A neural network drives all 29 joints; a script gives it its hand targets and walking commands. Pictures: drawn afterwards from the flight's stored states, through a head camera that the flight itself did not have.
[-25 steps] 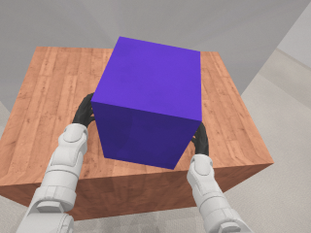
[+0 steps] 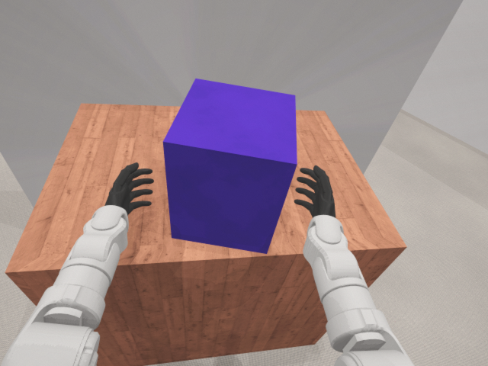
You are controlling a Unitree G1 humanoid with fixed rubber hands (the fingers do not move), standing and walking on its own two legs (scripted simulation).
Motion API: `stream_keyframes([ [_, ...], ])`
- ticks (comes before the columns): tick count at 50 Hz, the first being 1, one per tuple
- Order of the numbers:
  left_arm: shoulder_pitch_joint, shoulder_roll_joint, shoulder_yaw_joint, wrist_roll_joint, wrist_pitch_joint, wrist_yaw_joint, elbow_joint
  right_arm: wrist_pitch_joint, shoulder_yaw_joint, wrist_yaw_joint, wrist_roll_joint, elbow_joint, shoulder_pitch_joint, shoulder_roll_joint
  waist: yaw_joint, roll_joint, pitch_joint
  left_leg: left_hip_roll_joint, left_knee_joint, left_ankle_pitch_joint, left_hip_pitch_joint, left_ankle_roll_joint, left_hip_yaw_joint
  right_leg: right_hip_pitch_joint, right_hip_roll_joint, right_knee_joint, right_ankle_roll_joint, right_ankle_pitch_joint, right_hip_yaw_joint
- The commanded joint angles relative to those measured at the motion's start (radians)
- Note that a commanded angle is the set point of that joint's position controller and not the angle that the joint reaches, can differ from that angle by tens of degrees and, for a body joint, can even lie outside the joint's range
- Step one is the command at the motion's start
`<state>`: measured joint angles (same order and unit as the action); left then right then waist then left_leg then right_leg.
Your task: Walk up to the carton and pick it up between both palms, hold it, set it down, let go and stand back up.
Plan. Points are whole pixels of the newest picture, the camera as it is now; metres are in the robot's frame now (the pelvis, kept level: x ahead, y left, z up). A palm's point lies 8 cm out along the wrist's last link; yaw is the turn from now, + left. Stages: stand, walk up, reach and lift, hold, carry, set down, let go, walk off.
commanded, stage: set down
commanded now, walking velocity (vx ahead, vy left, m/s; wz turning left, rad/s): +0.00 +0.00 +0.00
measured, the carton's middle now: (232, 168) +0.48 +0.02 +0.07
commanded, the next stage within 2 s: none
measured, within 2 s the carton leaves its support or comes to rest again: neither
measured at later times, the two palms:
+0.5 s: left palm (133, 224) +0.35 +0.18 +0.05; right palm (347, 242) +0.31 -0.18 +0.08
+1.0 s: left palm (106, 293) +0.23 +0.20 +0.04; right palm (379, 317) +0.20 -0.20 +0.06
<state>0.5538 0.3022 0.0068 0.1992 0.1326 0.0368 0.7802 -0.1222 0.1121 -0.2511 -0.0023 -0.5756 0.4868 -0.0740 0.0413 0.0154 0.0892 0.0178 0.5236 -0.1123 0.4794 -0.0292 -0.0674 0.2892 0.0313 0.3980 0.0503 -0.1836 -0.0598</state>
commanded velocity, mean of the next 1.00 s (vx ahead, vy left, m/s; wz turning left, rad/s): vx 0.00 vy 0.00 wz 0.00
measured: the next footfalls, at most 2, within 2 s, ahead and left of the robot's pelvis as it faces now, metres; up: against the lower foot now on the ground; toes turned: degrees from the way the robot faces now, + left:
right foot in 1.40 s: -0.01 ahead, -0.12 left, +0.00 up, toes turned -1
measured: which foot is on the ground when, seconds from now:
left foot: down 0.00-1.00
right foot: down 0.00-1.00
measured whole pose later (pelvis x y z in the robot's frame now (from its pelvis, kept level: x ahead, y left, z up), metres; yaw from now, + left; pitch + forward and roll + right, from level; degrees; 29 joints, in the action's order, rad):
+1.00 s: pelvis +0.03 -0.04 +0.01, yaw +0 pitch -6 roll -1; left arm -0.30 0.36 -0.05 0.28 0.23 -0.07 -0.12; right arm -0.07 -0.11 -0.26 -0.07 0.20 -0.47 -0.07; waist 0.01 0.07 -0.05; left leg 0.02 0.42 -0.13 0.19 0.00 -0.07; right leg 0.05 0.03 0.40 0.01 -0.25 -0.06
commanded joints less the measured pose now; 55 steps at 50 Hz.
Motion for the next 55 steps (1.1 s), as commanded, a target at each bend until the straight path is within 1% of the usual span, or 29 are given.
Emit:
stream_keyframes([
  [1, 0.383, 0.106, 0.019, -0.005, -0.112, -0.030, -0.216, 0.047, -0.016, -0.017, -0.179, 0.147, 0.267, 0.134, 0.023, -0.129, 0.312, -0.089, -0.160, -0.357, -0.592, 0.072, -0.038, 0.159, -0.038, -0.051, -0.047, -0.137, 0.097],
  [5, 0.307, 0.127, -0.004, 0.001, -0.099, -0.053, -0.304, 0.082, -0.067, -0.035, -0.187, 0.306, 0.215, 0.102, -0.015, -0.071, 0.358, -0.059, -0.095, -0.226, -0.694, 0.071, -0.008, 0.215, -0.065, -0.093, -0.051, -0.156, 0.078],
  [8, 0.237, 0.141, -0.015, 0.010, -0.075, -0.063, -0.411, 0.105, -0.117, -0.047, -0.200, 0.480, 0.185, 0.093, -0.045, -0.031, 0.374, -0.049, -0.065, -0.133, -0.726, 0.063, 0.010, 0.234, -0.077, -0.104, -0.045, -0.147, 0.076],
  [11, 0.158, 0.144, -0.011, 0.031, -0.045, -0.068, -0.509, 0.110, -0.162, -0.053, -0.209, 0.638, 0.136, 0.087, -0.066, -0.003, 0.366, -0.047, -0.059, -0.062, -0.711, 0.052, 0.028, 0.213, -0.074, -0.103, -0.033, -0.125, 0.082],
  [14, 0.088, 0.151, -0.017, 0.054, -0.010, -0.068, -0.569, 0.082, -0.187, -0.048, -0.205, 0.735, 0.074, 0.095, -0.083, 0.004, 0.334, -0.050, -0.078, -0.045, -0.659, 0.039, 0.046, 0.168, -0.060, -0.094, -0.022, -0.117, 0.085],
  [17, -0.009, 0.157, -0.035, 0.060, 0.027, -0.068, -0.663, 0.047, -0.192, -0.041, -0.200, 0.794, -0.047, 0.113, -0.089, -0.011, 0.301, -0.057, -0.102, -0.015, -0.639, 0.031, 0.058, 0.106, -0.043, -0.087, -0.018, -0.088, 0.087],
  [19, -0.067, 0.163, -0.053, 0.053, 0.053, -0.069, -0.732, 0.020, -0.188, -0.038, -0.198, 0.803, -0.133, 0.118, -0.090, -0.033, 0.280, -0.063, -0.119, 0.018, -0.623, 0.031, 0.069, 0.045, -0.026, -0.081, -0.011, -0.049, 0.087],
  [21, -0.134, 0.169, -0.081, 0.033, 0.081, -0.078, -0.795, -0.001, -0.189, -0.038, -0.203, 0.803, -0.231, 0.124, -0.088, -0.043, 0.254, -0.058, -0.121, 0.068, -0.637, 0.033, 0.077, 0.010, -0.024, -0.086, -0.010, 0.000, 0.080],
  [23, -0.219, 0.168, -0.108, 0.013, 0.111, -0.094, -0.859, -0.018, -0.196, -0.041, -0.212, 0.810, -0.335, 0.130, -0.087, -0.055, 0.227, -0.051, -0.118, 0.136, -0.655, 0.036, 0.086, -0.027, -0.025, -0.093, -0.009, 0.073, 0.072],
  [25, -0.315, 0.165, -0.135, -0.006, 0.135, -0.114, -0.922, -0.026, -0.211, -0.047, -0.222, 0.828, -0.437, 0.130, -0.095, -0.061, 0.202, -0.040, -0.111, 0.213, -0.663, 0.040, 0.094, -0.073, -0.029, -0.097, -0.006, 0.180, 0.060],
  [27, -0.386, 0.168, -0.159, -0.023, 0.145, -0.133, -0.963, -0.022, -0.229, -0.052, -0.231, 0.841, -0.499, 0.126, -0.114, -0.070, 0.181, -0.028, -0.105, 0.274, -0.655, 0.044, 0.103, -0.109, -0.032, -0.100, -0.001, 0.277, 0.049],
  [31, -0.543, 0.169, -0.196, -0.048, 0.125, -0.159, -1.040, 0.027, -0.266, -0.057, -0.227, 0.910, -0.629, 0.115, -0.153, -0.082, 0.157, -0.010, -0.096, 0.343, -0.644, 0.057, 0.114, -0.144, -0.036, -0.110, 0.003, 0.396, 0.041],
  [33, -0.591, 0.179, -0.203, -0.039, 0.101, -0.160, -1.079, 0.066, -0.280, -0.061, -0.213, 0.967, -0.669, 0.110, -0.168, -0.081, 0.156, -0.005, -0.089, 0.354, -0.638, 0.062, 0.121, -0.144, -0.038, -0.112, 0.005, 0.409, 0.040],
  [35, -0.653, 0.193, -0.195, -0.011, 0.075, -0.154, -1.121, 0.104, -0.285, -0.059, -0.195, 1.025, -0.723, 0.107, -0.170, -0.067, 0.148, -0.006, -0.089, 0.348, -0.632, 0.061, 0.124, -0.141, -0.042, -0.115, 0.005, 0.399, 0.040],
  [38, -0.712, 0.215, -0.165, 0.047, 0.037, -0.131, -1.189, 0.156, -0.291, -0.045, -0.173, 1.118, -0.791, 0.097, -0.169, -0.055, 0.131, -0.012, -0.094, 0.313, -0.618, 0.052, 0.126, -0.120, -0.049, -0.120, 0.000, 0.337, 0.041],
  [39, -0.716, 0.218, -0.150, 0.066, 0.025, -0.123, -1.199, 0.168, -0.294, -0.038, -0.170, 1.140, -0.807, 0.092, -0.169, -0.053, 0.113, -0.015, -0.098, 0.286, -0.610, 0.047, 0.126, -0.105, -0.051, -0.123, -0.003, 0.293, 0.042],
  [41, -0.682, 0.222, -0.111, 0.106, 0.004, -0.110, -1.186, 0.174, -0.296, -0.019, -0.165, 1.165, -0.798, 0.078, -0.160, -0.047, 0.059, -0.025, -0.117, 0.184, -0.571, 0.032, 0.125, -0.056, -0.056, -0.135, -0.017, 0.148, 0.040],
  [43, -0.633, 0.229, -0.079, 0.132, -0.004, -0.099, -1.144, 0.153, -0.287, 0.001, -0.160, 1.169, -0.769, 0.061, -0.149, -0.047, -0.005, -0.035, -0.148, 0.051, -0.527, 0.014, 0.127, -0.010, -0.060, -0.151, -0.040, -0.036, 0.040],
  [44, -0.621, 0.240, -0.070, 0.141, -0.003, -0.094, -1.125, 0.135, -0.282, 0.007, -0.160, 1.168, -0.766, 0.059, -0.147, -0.044, -0.031, -0.036, -0.160, -0.007, -0.515, 0.005, 0.132, 0.001, -0.064, -0.158, -0.050, -0.109, 0.038],
  [46, -0.618, 0.253, -0.080, 0.118, 0.011, -0.094, -1.098, 0.103, -0.277, 0.008, -0.168, 1.137, -0.797, 0.077, -0.140, -0.010, -0.074, -0.014, -0.134, -0.066, -0.579, -0.002, 0.134, 0.084, -0.100, -0.187, -0.086, -0.211, 0.025],
  [48, -0.626, 0.252, -0.105, 0.068, 0.041, -0.100, -1.075, 0.068, -0.257, 0.004, -0.172, 1.070, -0.836, 0.107, -0.132, 0.000, -0.103, 0.002, -0.089, -0.057, -0.717, 0.002, 0.120, 0.206, -0.135, -0.228, -0.123, -0.295, 0.011],
  [52, -0.588, 0.222, -0.125, -0.022, 0.114, -0.126, -0.965, -0.006, -0.230, -0.005, -0.175, 0.888, -0.842, 0.143, -0.102, 0.006, -0.205, 0.032, -0.008, -0.097, -0.929, 0.010, 0.084, 0.449, -0.191, -0.307, -0.186, -0.511, -0.024],
  [53, -0.574, 0.218, -0.126, -0.040, 0.129, -0.130, -0.950, -0.022, -0.225, -0.007, -0.175, 0.858, -0.834, 0.149, -0.096, 0.005, -0.224, 0.038, 0.007, -0.115, -0.967, 0.012, 0.073, 0.496, -0.201, -0.317, -0.199, -0.544, -0.028],
  [55, -0.541, 0.215, -0.125, -0.063, 0.147, -0.130, -0.968, -0.046, -0.209, -0.005, -0.174, 0.835, -0.804, 0.166, -0.090, -0.011, -0.234, 0.035, 0.017, -0.160, -1.019, 0.018, 0.044, 0.551, -0.209, -0.314, -0.213, -0.565, -0.024],
])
